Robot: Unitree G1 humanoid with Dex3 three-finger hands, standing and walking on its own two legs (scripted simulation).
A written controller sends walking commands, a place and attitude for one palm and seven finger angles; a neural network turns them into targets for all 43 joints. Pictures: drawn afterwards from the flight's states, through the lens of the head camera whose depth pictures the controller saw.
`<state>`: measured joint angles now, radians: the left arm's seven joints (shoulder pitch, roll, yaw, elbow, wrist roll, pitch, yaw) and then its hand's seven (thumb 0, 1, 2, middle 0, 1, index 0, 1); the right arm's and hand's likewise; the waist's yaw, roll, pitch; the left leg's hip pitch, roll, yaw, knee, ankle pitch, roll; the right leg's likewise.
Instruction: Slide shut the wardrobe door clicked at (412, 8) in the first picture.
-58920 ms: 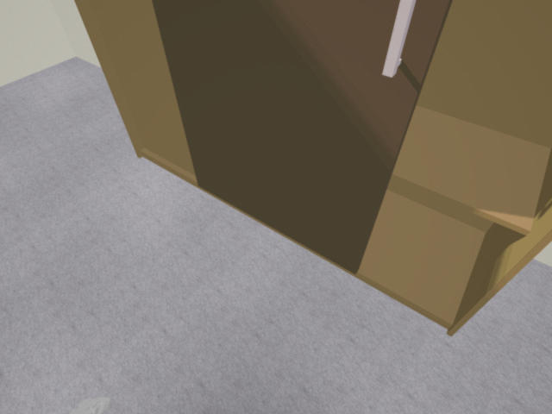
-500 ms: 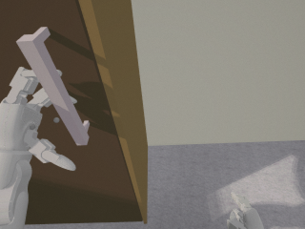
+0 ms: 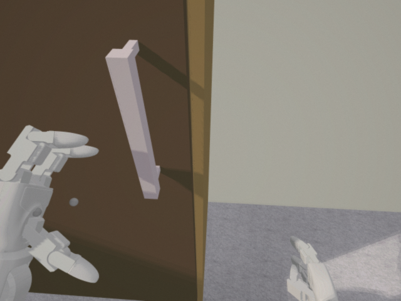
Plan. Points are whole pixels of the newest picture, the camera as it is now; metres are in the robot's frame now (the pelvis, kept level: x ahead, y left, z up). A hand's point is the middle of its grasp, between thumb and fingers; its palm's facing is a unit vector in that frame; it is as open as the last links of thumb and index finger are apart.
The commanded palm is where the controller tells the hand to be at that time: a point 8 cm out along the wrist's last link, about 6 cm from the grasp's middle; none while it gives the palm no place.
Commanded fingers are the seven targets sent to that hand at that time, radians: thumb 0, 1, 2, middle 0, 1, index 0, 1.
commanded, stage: slip the hand off the handle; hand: left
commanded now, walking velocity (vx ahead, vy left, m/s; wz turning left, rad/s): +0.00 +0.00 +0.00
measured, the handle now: (143, 131) +0.27 +0.13 +0.26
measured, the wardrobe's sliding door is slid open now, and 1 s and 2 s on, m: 0.00 0.00 0.00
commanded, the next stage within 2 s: draw the hand back to the body in 1.24 s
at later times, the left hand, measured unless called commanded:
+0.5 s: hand (59, 246) +0.11 +0.17 +0.23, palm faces +0.14 -0.95 -0.26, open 14.7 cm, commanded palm +0.07 +0.23 +0.24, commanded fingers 0.00 -0.55 0.20 -0.25 -1.15 -0.25 -1.15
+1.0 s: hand (68, 223) +0.14 +0.18 +0.23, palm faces +0.18 -0.93 -0.31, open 14.7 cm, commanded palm +0.07 +0.23 +0.24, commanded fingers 0.00 -0.55 0.20 -0.25 -1.15 -0.25 -1.15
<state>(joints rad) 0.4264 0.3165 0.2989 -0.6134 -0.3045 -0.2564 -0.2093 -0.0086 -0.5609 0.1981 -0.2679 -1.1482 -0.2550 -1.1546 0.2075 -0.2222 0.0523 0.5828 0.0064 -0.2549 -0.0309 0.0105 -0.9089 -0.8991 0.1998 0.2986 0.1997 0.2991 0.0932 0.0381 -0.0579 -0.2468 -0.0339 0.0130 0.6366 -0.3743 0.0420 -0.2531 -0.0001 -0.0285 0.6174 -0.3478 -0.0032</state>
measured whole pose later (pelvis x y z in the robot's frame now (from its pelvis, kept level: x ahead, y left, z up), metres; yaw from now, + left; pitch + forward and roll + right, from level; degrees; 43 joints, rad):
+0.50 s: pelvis -0.04 +0.00 -0.01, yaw +0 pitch -3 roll -1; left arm 0.48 0.32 0.23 -0.73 -0.24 -0.23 -0.13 -0.01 -0.56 0.20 -0.26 -1.15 -0.26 -1.16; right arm 0.21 -0.22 0.09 0.56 0.01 -0.23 -0.01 0.01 -0.91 -0.90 0.20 0.30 0.20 0.30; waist 0.10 0.04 -0.05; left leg -0.30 -0.04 0.01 0.71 -0.36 0.05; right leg -0.30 -0.01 -0.04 0.68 -0.33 0.00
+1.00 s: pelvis -0.01 -0.03 +0.00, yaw +1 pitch -1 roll -1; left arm 0.52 0.36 0.39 -0.62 -0.35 -0.27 -0.21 -0.01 -0.56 0.20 -0.26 -1.15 -0.26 -1.16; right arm 0.26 -0.26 0.03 0.60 0.03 -0.28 -0.06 0.01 -0.91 -0.90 0.20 0.30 0.20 0.30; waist 0.09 0.07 -0.07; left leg -0.27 0.00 -0.02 0.68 -0.38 0.01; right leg -0.26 0.04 -0.06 0.64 -0.35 -0.04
